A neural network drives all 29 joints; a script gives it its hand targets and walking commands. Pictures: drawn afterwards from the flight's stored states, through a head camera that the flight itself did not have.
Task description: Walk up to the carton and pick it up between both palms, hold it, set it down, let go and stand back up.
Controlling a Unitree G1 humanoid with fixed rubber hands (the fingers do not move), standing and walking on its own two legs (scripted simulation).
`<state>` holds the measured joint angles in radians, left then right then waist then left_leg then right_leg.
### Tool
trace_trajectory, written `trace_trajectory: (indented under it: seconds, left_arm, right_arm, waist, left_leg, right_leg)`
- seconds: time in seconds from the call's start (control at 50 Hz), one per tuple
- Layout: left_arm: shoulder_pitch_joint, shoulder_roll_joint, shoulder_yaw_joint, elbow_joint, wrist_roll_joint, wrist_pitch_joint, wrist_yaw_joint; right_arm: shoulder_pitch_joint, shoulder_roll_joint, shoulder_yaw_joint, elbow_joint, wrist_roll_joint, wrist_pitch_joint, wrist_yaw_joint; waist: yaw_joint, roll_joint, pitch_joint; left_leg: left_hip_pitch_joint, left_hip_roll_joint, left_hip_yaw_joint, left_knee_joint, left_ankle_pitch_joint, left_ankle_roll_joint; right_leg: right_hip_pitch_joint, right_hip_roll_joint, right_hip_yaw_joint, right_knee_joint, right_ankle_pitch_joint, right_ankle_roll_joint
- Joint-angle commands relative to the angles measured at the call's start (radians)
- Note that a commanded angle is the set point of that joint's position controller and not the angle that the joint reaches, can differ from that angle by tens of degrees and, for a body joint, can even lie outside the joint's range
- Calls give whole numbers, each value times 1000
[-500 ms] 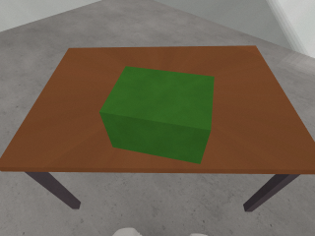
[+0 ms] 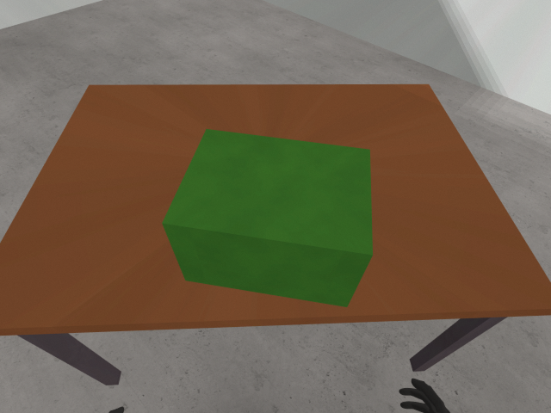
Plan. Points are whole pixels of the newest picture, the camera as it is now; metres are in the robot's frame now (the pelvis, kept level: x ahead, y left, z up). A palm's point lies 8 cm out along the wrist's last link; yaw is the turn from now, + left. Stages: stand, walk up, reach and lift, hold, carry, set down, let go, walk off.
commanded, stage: stand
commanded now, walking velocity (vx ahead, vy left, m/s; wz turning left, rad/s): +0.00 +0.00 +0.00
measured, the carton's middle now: (275, 216) +0.45 +0.00 -0.04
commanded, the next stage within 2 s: none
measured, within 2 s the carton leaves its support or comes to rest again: neither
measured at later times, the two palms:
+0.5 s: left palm out of the picture +0.09 +0.25 -0.11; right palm out of the picture +0.05 -0.26 -0.12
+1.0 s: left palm out of the picture +0.10 +0.24 -0.11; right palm out of the picture +0.06 -0.26 -0.12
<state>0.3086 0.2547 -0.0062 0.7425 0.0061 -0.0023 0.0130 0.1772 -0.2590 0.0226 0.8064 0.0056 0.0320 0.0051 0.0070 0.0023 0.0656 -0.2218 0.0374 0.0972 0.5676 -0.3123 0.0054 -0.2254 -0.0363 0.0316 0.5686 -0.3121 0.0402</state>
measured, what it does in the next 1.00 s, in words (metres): stands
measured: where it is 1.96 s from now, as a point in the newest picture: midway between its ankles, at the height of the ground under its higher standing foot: outside the picture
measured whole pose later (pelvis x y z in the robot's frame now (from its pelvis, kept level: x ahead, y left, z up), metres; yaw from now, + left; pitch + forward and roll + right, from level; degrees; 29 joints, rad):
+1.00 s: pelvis +0.00 +0.00 +0.00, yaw -3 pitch -2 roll +1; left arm 0.28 0.24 0.00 0.76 0.01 0.01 0.00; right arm 0.28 -0.27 -0.01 0.76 0.00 0.02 0.01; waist -0.01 0.00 0.07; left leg -0.20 0.05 0.14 0.55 -0.32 -0.01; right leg -0.24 -0.02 0.08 0.58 -0.31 0.03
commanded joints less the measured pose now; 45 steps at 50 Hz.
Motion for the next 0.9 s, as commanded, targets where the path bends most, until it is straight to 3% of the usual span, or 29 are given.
trace_trajectory:
  seconds: [0.0,0.26,0.28,0.3,0.34,0.38,0.42,0.46,0.48,0.54,0.6,0.62,0.68,0.72,0.78,0.84,0.88]
  left_arm:
    - [37,155,48,-92,1,-24,9]
    - [16,164,58,-106,5,-21,10]
    - [23,144,53,-98,6,-13,5]
    - [18,148,53,-94,8,-10,3]
    - [19,150,57,-90,4,-7,1]
    - [8,155,56,-93,5,-7,2]
    - [-3,149,50,-100,1,-10,0]
    - [1,146,47,-89,4,-12,-2]
    - [-3,147,50,-86,5,-12,-1]
    - [-3,156,52,-80,2,-15,-2]
    - [-1,148,50,-78,5,-15,-3]
    - [-3,152,49,-80,7,-18,-2]
    - [2,146,50,-70,3,-18,-2]
    - [-7,145,49,-76,2,-18,-2]
    - [-4,146,47,-81,0,-20,-3]
    - [-2,145,48,-79,1,-18,-2]
    - [-5,147,49,-79,0,-16,-2]
  right_arm:
    - [11,-171,-50,-79,-1,-19,-6]
    - [23,-184,-53,-87,-3,-13,0]
    - [44,-177,-62,-88,-1,-16,0]
    - [32,-186,-66,-92,-3,-18,0]
    - [54,-179,-67,-98,-4,-21,0]
    - [51,-179,-71,-101,-7,-24,0]
    - [77,-173,-65,-102,-3,-29,0]
    - [86,-174,-67,-111,-4,-30,0]
    - [82,-181,-69,-115,-6,-32,-1]
    - [106,-171,-68,-118,-8,-32,0]
    - [107,-174,-72,-123,-8,-34,-2]
    - [112,-172,-70,-127,-8,-34,-3]
    - [125,-175,-74,-125,-7,-34,-5]
    - [131,-169,-73,-127,-7,-36,-3]
    - [141,-169,-73,-133,-7,-35,-6]
    - [122,-171,-75,-131,-7,-34,-5]
    - [133,-158,-74,-135,-2,-34,-3]
  waist:
    - [-10,1,-90]
    - [-11,-2,-77]
    - [-12,-11,-57]
    - [-6,3,-42]
    - [-8,-22,-34]
    - [-7,13,-40]
    - [-11,-25,-53]
    - [-10,-47,-31]
    - [-10,-19,-35]
    - [-16,-25,-53]
    - [-13,14,-37]
    - [-15,-20,-27]
    - [-17,-42,-28]
    - [-21,-4,-50]
    - [-20,-39,-63]
    - [-14,-6,-72]
    - [-22,-14,-81]
  left_leg:
    - [65,97,-92,-112,276,58]
    - [33,110,-59,-133,158,63]
    - [5,100,-88,-149,78,51]
    - [2,100,-88,-157,70,45]
    - [3,101,-102,-168,56,41]
    - [21,96,-89,-156,87,41]
    - [18,101,-101,-174,38,39]
    - [16,102,-103,-166,42,38]
    - [20,96,-96,-166,61,38]
    - [48,93,-81,-153,81,38]
    - [28,96,-79,-159,62,33]
    - [39,93,-73,-143,117,31]
    - [49,93,-73,-138,123,34]
    - [48,90,-69,-139,144,30]
    - [82,91,-65,-123,180,26]
    - [86,93,-58,-116,207,32]
    - [70,96,-68,-134,162,34]
  right_leg:
    - [-20,-47,50,-63,318,-58]
    - [-37,-24,81,-42,273,-56]
    - [-27,-34,86,-64,194,-55]
    - [-41,-33,92,-65,180,-55]
    - [-43,-28,93,-68,153,-56]
    - [-45,-31,103,-66,177,-59]
    - [-42,-25,98,-75,139,-61]
    - [-54,-26,101,-79,132,-60]
    - [-53,-28,105,-76,149,-58]
    - [-60,-36,116,-86,154,-67]
    - [-55,-28,108,-90,171,-62]
    - [-60,-35,112,-86,223,-62]
    - [-64,-33,112,-96,207,-63]
    - [-50,-35,110,-88,228,-67]
    - [-68,-35,112,-85,260,-70]
    - [-55,-37,113,-78,290,-67]
    - [-45,-31,106,-79,251,-65]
